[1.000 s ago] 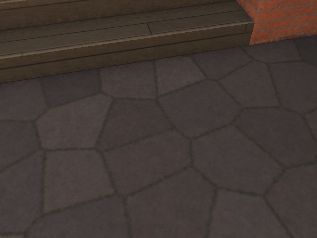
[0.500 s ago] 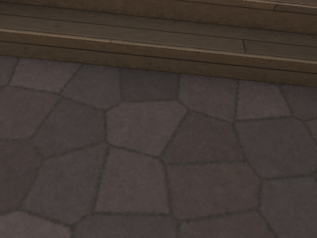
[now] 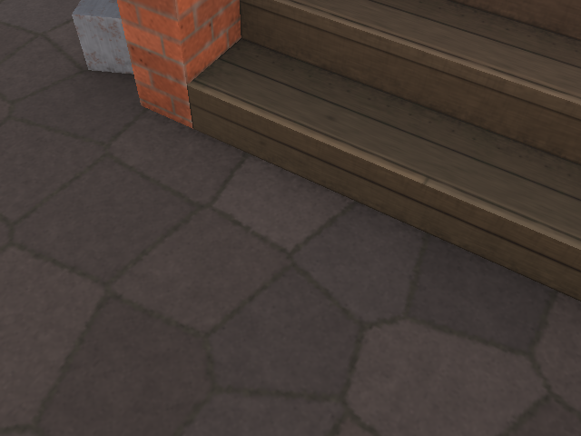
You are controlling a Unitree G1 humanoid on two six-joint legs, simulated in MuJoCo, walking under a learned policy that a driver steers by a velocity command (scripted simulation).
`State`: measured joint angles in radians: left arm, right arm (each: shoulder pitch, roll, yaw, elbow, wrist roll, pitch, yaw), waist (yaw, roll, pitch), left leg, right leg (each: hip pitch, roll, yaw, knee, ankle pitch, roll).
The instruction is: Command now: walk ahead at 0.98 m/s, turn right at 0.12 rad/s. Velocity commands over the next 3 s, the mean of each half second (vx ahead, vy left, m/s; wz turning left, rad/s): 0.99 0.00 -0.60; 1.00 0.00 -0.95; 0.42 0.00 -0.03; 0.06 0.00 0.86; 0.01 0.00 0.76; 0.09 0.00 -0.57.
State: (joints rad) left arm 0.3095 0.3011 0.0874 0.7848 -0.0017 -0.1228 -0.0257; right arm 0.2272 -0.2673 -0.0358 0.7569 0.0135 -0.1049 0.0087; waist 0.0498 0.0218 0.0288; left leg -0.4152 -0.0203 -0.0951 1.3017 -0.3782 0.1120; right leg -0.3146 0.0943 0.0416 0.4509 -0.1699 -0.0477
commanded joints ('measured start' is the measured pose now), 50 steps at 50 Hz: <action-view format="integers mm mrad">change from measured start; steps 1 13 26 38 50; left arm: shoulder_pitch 47 191 -205 106 4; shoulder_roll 1 -71 -10 207 46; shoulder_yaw -18 -63 -55 33 -30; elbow -35 -114 -245 -203 -168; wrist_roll -12 -43 -20 -2 -64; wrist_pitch -12 2 85 39 77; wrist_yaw -9 20 -31 -17 34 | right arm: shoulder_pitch -58 286 2 -75 -225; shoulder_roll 6 -278 -136 -178 -70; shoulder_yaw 18 -73 -56 -6 10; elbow -134 -121 -11 -208 -302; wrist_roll -13 -25 -19 22 -11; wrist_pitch -40 -33 -36 -106 -19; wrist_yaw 5 -24 -24 -12 -21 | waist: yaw -56 -221 -52 26 -45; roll -59 295 -27 8 -26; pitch -28 -340 111 -164 -15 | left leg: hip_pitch -266 887 282 -472 31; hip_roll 96 422 241 44 -11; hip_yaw -52 -546 226 -57 33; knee -143 -876 -1186 187 -639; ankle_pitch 7 -170 377 30 9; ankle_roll -13 72 -20 -57 -156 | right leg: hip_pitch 207 -461 -471 519 29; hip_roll -239 -34 -248 -341 -79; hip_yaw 487 150 -33 781 355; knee -269 734 544 -239 -27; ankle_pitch -142 -365 236 -421 247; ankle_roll -243 -7 -12 -339 -158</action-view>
